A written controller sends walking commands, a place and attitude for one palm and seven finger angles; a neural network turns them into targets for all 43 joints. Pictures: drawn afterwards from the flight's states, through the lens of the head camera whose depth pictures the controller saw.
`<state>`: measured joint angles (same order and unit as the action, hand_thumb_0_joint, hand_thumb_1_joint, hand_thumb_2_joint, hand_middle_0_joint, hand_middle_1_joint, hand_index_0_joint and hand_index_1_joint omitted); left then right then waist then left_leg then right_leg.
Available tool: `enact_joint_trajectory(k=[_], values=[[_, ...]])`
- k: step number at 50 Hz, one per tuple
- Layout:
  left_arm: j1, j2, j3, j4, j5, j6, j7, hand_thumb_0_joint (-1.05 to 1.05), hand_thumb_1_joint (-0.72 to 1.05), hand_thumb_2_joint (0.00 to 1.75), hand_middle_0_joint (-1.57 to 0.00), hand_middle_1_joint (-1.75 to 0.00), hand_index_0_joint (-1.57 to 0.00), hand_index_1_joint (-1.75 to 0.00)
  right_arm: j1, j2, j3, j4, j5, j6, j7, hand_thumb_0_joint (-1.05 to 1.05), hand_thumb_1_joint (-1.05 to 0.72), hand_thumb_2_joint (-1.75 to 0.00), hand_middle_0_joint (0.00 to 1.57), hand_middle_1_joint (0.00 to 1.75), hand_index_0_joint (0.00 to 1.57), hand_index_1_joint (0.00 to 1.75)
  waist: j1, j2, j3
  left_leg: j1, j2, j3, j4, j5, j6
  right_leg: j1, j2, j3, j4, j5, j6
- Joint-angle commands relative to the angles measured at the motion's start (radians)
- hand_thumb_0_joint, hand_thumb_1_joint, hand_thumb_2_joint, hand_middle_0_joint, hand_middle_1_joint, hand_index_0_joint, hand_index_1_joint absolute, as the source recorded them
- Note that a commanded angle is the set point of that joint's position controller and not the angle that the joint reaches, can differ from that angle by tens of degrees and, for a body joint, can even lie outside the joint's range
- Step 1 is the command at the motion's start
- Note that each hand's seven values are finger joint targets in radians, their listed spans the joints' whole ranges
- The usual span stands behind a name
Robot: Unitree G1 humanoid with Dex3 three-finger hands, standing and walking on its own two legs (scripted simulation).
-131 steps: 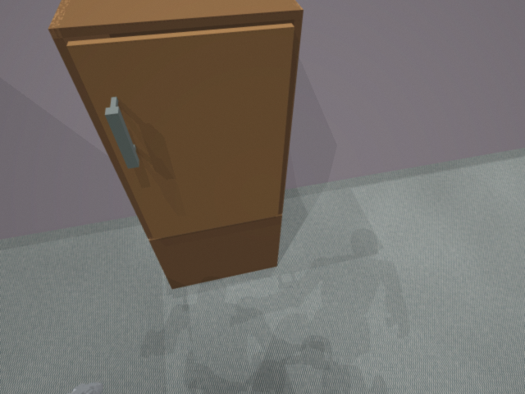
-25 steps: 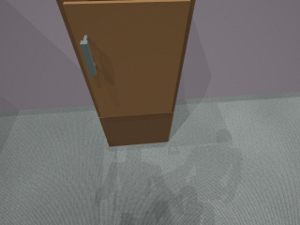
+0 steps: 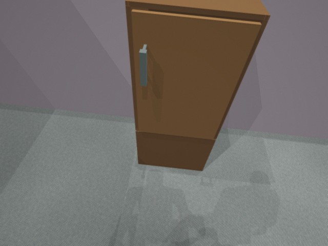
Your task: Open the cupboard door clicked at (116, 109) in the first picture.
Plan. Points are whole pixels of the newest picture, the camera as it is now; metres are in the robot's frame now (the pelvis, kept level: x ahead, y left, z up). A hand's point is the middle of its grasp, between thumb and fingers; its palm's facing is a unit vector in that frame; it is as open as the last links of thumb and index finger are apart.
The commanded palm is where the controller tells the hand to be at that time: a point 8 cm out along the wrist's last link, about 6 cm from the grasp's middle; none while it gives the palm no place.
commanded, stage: take the last steps up to it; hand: left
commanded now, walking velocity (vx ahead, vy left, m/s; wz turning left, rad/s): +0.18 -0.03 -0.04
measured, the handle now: (144, 65) +0.68 +0.15 +0.06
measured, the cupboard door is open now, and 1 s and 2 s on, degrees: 0 0 0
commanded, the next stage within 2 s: come to a stop and stand still in 0.18 s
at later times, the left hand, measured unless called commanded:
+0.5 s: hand (111, 225) +0.20 +0.17 -0.17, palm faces -0.02 -0.97 -0.23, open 7.3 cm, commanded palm none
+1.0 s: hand out of the picture +0.07 +0.24 -0.17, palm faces +0.02 -0.98 -0.21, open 7.4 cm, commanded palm none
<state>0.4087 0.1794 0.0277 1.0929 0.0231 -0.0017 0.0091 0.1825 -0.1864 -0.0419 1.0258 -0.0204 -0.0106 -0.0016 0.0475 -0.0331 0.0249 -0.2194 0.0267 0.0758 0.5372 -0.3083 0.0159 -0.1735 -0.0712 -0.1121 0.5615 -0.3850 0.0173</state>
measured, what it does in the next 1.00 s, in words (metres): steps on the spot: right foot, then left foot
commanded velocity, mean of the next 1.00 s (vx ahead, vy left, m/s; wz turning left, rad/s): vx -0.03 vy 0.01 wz -0.01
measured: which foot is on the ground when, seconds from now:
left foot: down 0.00-0.42, up 0.44-0.70, down 0.72-1.00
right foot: up 0.00-0.36, down 0.38-0.74, up 0.76-1.00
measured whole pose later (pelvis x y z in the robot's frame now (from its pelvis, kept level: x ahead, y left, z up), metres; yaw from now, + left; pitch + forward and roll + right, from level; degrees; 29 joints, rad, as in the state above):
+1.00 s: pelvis +0.07 +0.05 +0.01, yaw -1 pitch +0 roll +0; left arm 0.28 0.21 0.04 1.09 0.02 0.05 0.03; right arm 0.24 -0.14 -0.03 1.06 -0.01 -0.01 -0.05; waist 0.01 -0.05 0.03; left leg -0.19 -0.04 0.10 0.39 -0.20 0.07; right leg -0.26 -0.05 -0.01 0.69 -0.41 0.03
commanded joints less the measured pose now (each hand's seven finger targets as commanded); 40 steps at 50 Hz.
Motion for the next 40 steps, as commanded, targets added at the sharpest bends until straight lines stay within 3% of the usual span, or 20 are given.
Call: enact_joint_trajectory(k=[1, 4, 6, 11, 14, 17, 18, 19, 20, 21, 23, 24, 25, 31, 34, 35, 36, 37, 38, 40], values=[[-0.144, 0.064, 0.016, -0.111, 0.013, -0.013, 0.000, 0.00, 0.90, 0.90, -0.20, -0.30, -0.20, -0.30, 0.269, -0.198, -0.033, 0.038, -0.010, -0.017, -0.030, 0.00, -0.90, -0.90, 0.20, 0.30, 0.20, 0.30, -0.138, 0.253, 0.095, 0.202, 0.367, -0.454, -0.367, -0.090, 0.203, -0.483, 0.006, 0.056, 0.454, -0.187, -0.023], [-0.082, 0.050, 0.019, -0.060, 0.006, -0.016, -0.019, 0.00, 0.90, 0.90, -0.20, -0.30, -0.20, -0.30, 0.164, -0.102, -0.004, 0.021, 0.001, -0.041, -0.037, 0.00, -0.90, -0.90, 0.20, 0.30, 0.20, 0.30, -0.060, 0.125, 0.088, 0.146, 0.275, -0.246, -0.347, 0.221, 0.173, -0.417, -0.040, 0.086, 0.487, 0.001, -0.010], [-0.053, 0.026, 0.015, -0.045, 0.004, -0.007, -0.020, 0.00, 0.90, 0.90, -0.20, -0.30, -0.20, -0.30, 0.168, -0.099, -0.005, 0.028, 0.003, -0.050, -0.041, 0.00, -0.90, -0.90, 0.20, 0.30, 0.20, 0.30, -0.045, 0.142, 0.068, 0.144, 0.238, -0.153, -0.324, 0.386, 0.166, -0.374, -0.034, 0.066, 0.437, 0.044, 0.005], [-0.153, 0.014, 0.012, -0.070, 0.001, -0.004, -0.018, 0.00, 0.90, 0.90, -0.20, -0.30, -0.20, -0.30, 0.235, -0.096, -0.006, 0.070, -0.003, -0.050, -0.043, 0.00, -0.90, -0.90, 0.20, 0.30, 0.20, 0.30, -0.068, 0.159, 0.102, 0.149, 0.234, -0.104, -0.298, 0.493, 0.157, -0.328, -0.021, 0.028, 0.241, 0.088, 0.001], [-0.206, 0.024, 0.017, -0.090, -0.001, -0.007, -0.017, 0.00, 0.90, 0.90, -0.20, -0.30, -0.20, -0.30, 0.248, -0.098, -0.010, 0.087, -0.008, -0.043, -0.044, 0.00, -0.90, -0.90, 0.20, 0.30, 0.20, 0.30, -0.075, 0.148, 0.125, 0.118, 0.246, -0.129, -0.272, 0.465, 0.151, -0.269, -0.006, 0.019, 0.146, 0.085, -0.013], [-0.120, 0.025, 0.021, -0.052, -0.003, -0.010, -0.004, 0.00, 0.90, 0.90, -0.20, -0.30, -0.20, -0.30, 0.229, -0.084, -0.002, 0.099, -0.003, -0.032, -0.053, 0.00, -0.90, -0.90, 0.20, 0.30, 0.20, 0.30, -0.020, 0.128, 0.085, 0.070, 0.192, -0.079, -0.123, 0.572, 0.088, -0.048, 0.026, 0.007, -0.042, 0.242, -0.020], [-0.052, 0.068, 0.026, -0.029, -0.005, -0.019, 0.005, 0.00, 0.90, 0.90, -0.20, -0.30, -0.20, -0.30, 0.233, -0.068, 0.002, 0.105, 0.006, -0.033, -0.052, 0.00, -0.90, -0.90, 0.20, 0.30, 0.20, 0.30, 0.012, 0.071, 0.034, 0.030, 0.154, -0.067, -0.033, 0.511, 0.046, 0.087, -0.010, 0.054, -0.120, 0.406, -0.022], [-0.017, 0.143, 0.035, -0.017, -0.005, -0.034, 0.018, 0.00, 0.90, 0.90, -0.20, -0.30, -0.20, -0.30, 0.268, -0.034, 0.010, 0.101, 0.017, -0.033, -0.047, 0.00, -0.90, -0.90, 0.20, 0.30, 0.20, 0.30, 0.006, -0.067, -0.050, -0.086, 0.092, -0.043, 0.074, 0.266, -0.001, 0.245, -0.166, 0.234, -0.105, 0.745, -0.079], [-0.003, 0.190, 0.039, -0.007, -0.010, -0.035, 0.022, 0.00, 0.90, 0.90, -0.20, -0.30, -0.20, -0.30, 0.303, -0.027, 0.003, 0.103, 0.025, -0.026, -0.046, 0.00, -0.90, -0.90, 0.20, 0.30, 0.20, 0.30, -0.016, -0.088, -0.102, -0.095, 0.020, -0.019, 0.157, -0.097, -0.026, 0.264, -0.308, 0.296, -0.123, 1.009, -0.174], [-0.008, 0.202, 0.042, -0.008, -0.012, -0.039, 0.027, 0.00, 0.90, 0.90, -0.20, -0.30, -0.20, -0.30, 0.289, -0.019, -0.003, 0.102, 0.028, -0.009, -0.050, 0.00, -0.90, -0.90, 0.20, 0.30, 0.20, 0.30, -0.008, -0.190, -0.166, -0.059, 0.015, -0.028, 0.285, -0.295, -0.030, 0.232, -0.331, 0.317, -0.130, 1.141, -0.232], [-0.102, 0.159, 0.032, -0.032, -0.005, -0.024, 0.040, 0.00, 0.90, 0.90, -0.20, -0.30, -0.20, -0.30, 0.231, -0.005, -0.008, 0.094, 0.029, 0.008, -0.051, 0.00, -0.90, -0.90, 0.20, 0.30, 0.20, 0.30, -0.019, -0.135, -0.106, -0.103, 0.031, -0.085, 0.384, -0.314, -0.027, 0.133, -0.322, 0.283, -0.138, 1.070, -0.262], [-0.145, 0.148, 0.034, -0.047, -0.002, -0.015, 0.047, 0.00, 0.90, 0.90, -0.20, -0.30, -0.20, -0.30, 0.220, 0.007, -0.008, 0.096, 0.026, 0.015, -0.050, 0.00, -0.90, -0.90, 0.20, 0.30, 0.20, 0.30, -0.028, -0.052, -0.074, -0.107, 0.034, -0.084, 0.375, -0.292, -0.029, 0.092, -0.310, 0.253, -0.139, 1.013, -0.259], [-0.174, 0.152, 0.036, -0.061, 0.001, -0.008, 0.049, 0.00, 0.90, 0.90, -0.20, -0.30, -0.20, -0.30, 0.218, 0.019, -0.007, 0.099, 0.023, 0.024, -0.046, 0.00, -0.90, -0.90, 0.20, 0.30, 0.20, 0.30, -0.040, -0.047, -0.069, -0.101, 0.032, -0.075, 0.362, -0.273, -0.033, 0.050, -0.296, 0.220, -0.149, 0.935, -0.239], [-0.244, 0.165, 0.056, -0.124, 0.011, 0.021, 0.041, 0.00, 0.90, 0.90, -0.20, -0.30, -0.20, -0.30, 0.207, 0.010, -0.022, 0.047, 0.008, 0.048, -0.024, 0.00, -0.90, -0.90, 0.20, 0.30, 0.20, 0.30, -0.053, -0.131, -0.041, -0.070, 0.008, -0.025, 0.325, -0.151, -0.043, -0.136, -0.235, 0.204, -0.249, 0.402, -0.190], [-0.271, 0.152, 0.058, -0.144, 0.007, 0.031, 0.037, 0.00, 0.90, 0.90, -0.20, -0.30, -0.20, -0.30, 0.261, 0.010, -0.020, 0.040, 0.007, 0.033, -0.021, 0.00, -0.90, -0.90, 0.20, 0.30, 0.20, 0.30, -0.092, -0.131, -0.046, 0.064, 0.009, -0.005, 0.046, -0.002, -0.035, -0.223, -0.181, 0.180, -0.203, 0.108, -0.129], [-0.266, 0.122, 0.053, -0.155, -0.001, 0.038, 0.032, 0.00, 0.90, 0.90, -0.20, -0.30, -0.20, -0.30, 0.271, -0.015, -0.020, 0.036, 0.005, 0.024, -0.020, 0.00, -0.90, -0.90, 0.20, 0.30, 0.20, 0.30, -0.096, -0.044, -0.009, 0.099, 0.027, -0.044, -0.082, 0.021, -0.027, -0.300, -0.125, 0.154, -0.133, -0.008, -0.085], [-0.244, 0.068, 0.045, -0.170, -0.008, 0.047, 0.025, 0.00, 0.90, 0.90, -0.20, -0.30, -0.20, -0.30, 0.243, -0.077, -0.031, 0.012, -0.006, 0.014, -0.022, 0.00, -0.90, -0.90, 0.20, 0.30, 0.20, 0.30, -0.086, 0.203, 0.033, 0.005, 0.178, -0.267, -0.253, -0.094, 0.026, -0.345, -0.019, 0.086, 0.006, -0.086, -0.030], [-0.253, 0.045, 0.044, -0.187, -0.010, 0.047, 0.023, 0.00, 0.90, 0.90, -0.20, -0.30, -0.20, -0.30, 0.179, -0.137, -0.034, -0.039, -0.015, 0.012, -0.028, 0.00, -0.90, -0.90, 0.20, 0.30, 0.20, 0.30, -0.078, 0.326, 0.086, -0.179, 0.311, -0.434, -0.400, -0.176, 0.105, -0.285, 0.056, 0.042, 0.166, -0.098, 0.000], [-0.265, 0.063, 0.047, -0.169, 0.004, 0.056, 0.025, 0.00, 0.90, 0.90, -0.20, -0.30, -0.20, -0.30, 0.112, -0.131, -0.032, -0.048, -0.014, 0.005, -0.036, 0.00, -0.90, -0.90, 0.20, 0.30, 0.20, 0.30, -0.069, 0.310, 0.102, -0.222, 0.303, -0.431, -0.425, -0.123, 0.118, -0.253, 0.039, 0.128, 0.292, -0.089, -0.007], [-0.180, 0.067, 0.049, -0.125, 0.008, 0.053, 0.017, 0.00, 0.90, 0.90, -0.20, -0.30, -0.20, -0.30, 0.029, -0.097, -0.013, -0.058, -0.010, -0.003, -0.046, 0.00, -0.90, -0.90, 0.20, 0.30, 0.20, 0.30, -0.013, 0.185, 0.068, -0.155, 0.237, -0.295, -0.361, 0.026, 0.117, -0.246, 0.032, 0.158, 0.402, -0.019, -0.007]])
